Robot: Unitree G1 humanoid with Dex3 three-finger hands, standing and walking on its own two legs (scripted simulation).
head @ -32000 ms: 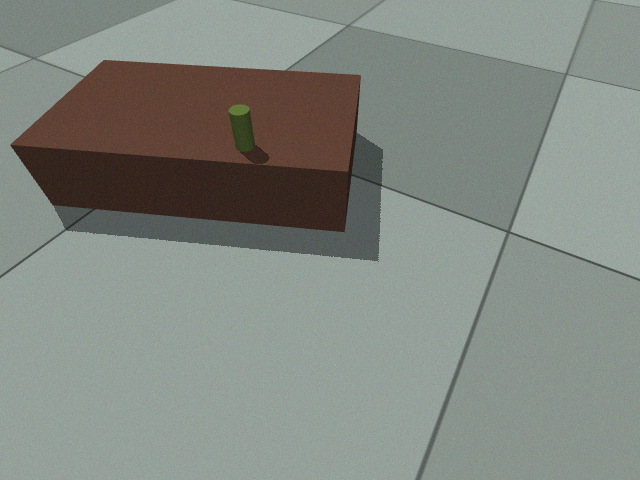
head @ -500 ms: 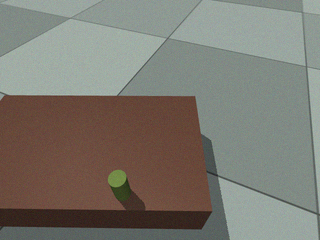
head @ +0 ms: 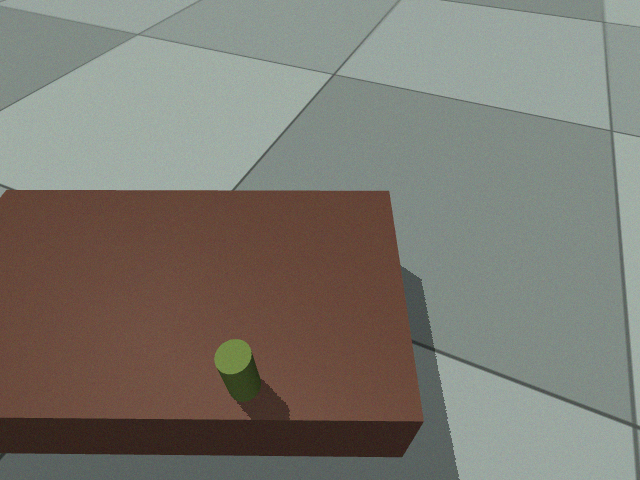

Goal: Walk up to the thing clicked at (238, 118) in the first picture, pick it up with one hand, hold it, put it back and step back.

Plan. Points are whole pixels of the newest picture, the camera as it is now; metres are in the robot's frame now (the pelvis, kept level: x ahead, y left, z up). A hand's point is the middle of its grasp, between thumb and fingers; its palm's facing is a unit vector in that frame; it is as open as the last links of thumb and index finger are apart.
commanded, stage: stand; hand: left
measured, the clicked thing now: (239, 371) +0.41 +0.20 -0.38
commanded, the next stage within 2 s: step back in 0.16 s
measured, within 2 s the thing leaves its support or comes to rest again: neither
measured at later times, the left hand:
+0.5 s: hand out of the picture +0.06 +0.29 -0.17, palm faces -0.02 -0.92 -0.38, open 7.4 cm
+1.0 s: hand out of the picture -0.10 +0.24 -0.15, palm faces -0.01 -0.90 -0.43, open 7.4 cm
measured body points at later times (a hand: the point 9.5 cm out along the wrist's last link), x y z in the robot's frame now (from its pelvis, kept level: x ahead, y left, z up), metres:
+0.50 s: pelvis -0.05 +0.01 -0.02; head +0.01 +0.02 +0.42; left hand +0.06 +0.33 -0.15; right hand +0.05 -0.31 -0.14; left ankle +0.01 +0.13 -0.75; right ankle -0.04 -0.11 -0.75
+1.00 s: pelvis -0.17 -0.02 -0.02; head -0.10 -0.05 +0.42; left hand -0.10 +0.29 -0.12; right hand -0.08 -0.35 -0.16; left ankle -0.20 +0.11 -0.68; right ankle -0.15 -0.13 -0.75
